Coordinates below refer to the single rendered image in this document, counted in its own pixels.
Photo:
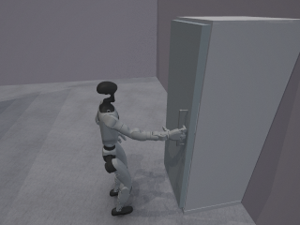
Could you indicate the robot head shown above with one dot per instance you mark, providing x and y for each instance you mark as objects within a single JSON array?
[{"x": 107, "y": 88}]

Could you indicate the robot left thigh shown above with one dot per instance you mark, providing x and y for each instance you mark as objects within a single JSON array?
[{"x": 120, "y": 154}]

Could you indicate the right robot upper arm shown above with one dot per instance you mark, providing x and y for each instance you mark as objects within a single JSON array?
[{"x": 113, "y": 122}]

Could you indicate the fridge door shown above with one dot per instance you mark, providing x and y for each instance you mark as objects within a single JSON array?
[{"x": 188, "y": 47}]

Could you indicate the left robot upper arm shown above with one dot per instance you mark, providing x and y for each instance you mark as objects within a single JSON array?
[{"x": 96, "y": 118}]

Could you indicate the right robot forearm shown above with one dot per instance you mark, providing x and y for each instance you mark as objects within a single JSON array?
[{"x": 150, "y": 135}]

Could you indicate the right robot hand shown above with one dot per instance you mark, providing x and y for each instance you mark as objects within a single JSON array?
[{"x": 176, "y": 134}]

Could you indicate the handle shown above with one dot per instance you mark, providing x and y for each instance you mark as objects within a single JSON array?
[{"x": 179, "y": 125}]

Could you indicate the left robot hand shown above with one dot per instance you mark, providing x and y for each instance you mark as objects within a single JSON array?
[{"x": 122, "y": 136}]

